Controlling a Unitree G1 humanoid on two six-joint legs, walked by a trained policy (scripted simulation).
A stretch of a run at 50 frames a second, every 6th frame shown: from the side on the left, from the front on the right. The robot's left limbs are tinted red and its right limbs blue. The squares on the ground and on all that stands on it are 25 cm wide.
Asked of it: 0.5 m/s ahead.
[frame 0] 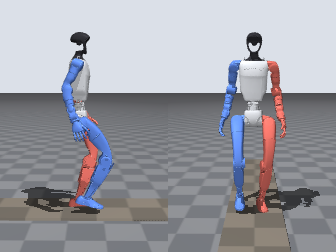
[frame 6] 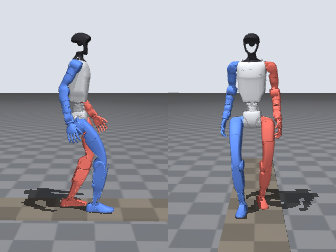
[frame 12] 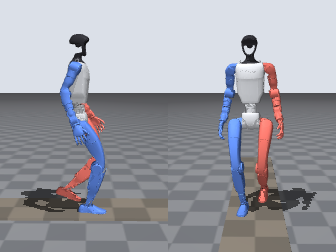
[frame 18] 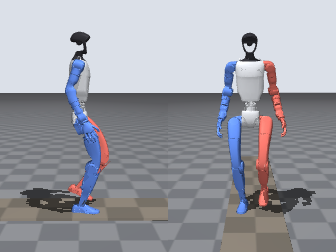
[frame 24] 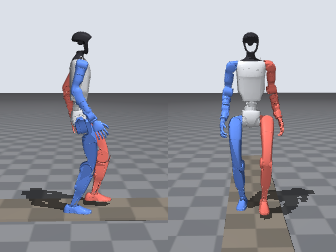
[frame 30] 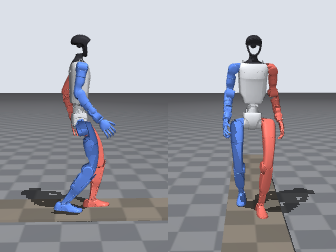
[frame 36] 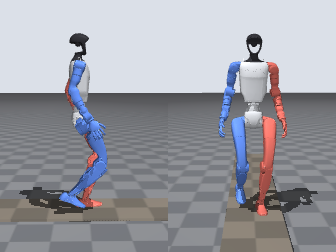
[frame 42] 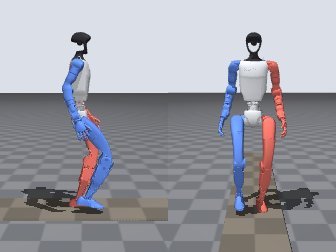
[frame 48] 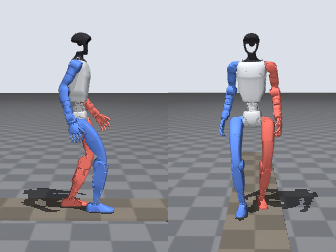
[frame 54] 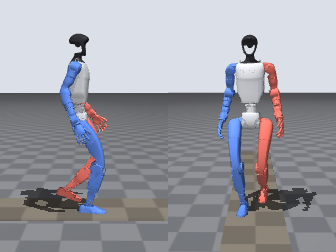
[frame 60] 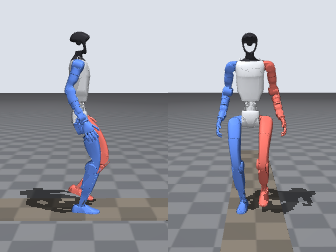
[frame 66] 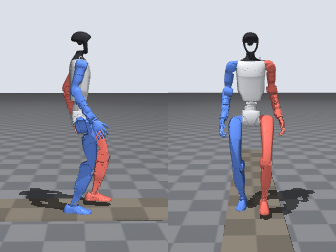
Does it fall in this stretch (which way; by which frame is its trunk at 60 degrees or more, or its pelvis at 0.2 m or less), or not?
no
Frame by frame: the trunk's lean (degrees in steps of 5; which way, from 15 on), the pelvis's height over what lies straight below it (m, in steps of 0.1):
0: 0, 0.8
6: 0, 0.8
12: 0, 0.7
18: 0, 0.8
24: 5, 0.8
30: 0, 0.7
36: 0, 0.8
42: 0, 0.8
48: 0, 0.8
54: 0, 0.8
60: 0, 0.8
66: 0, 0.8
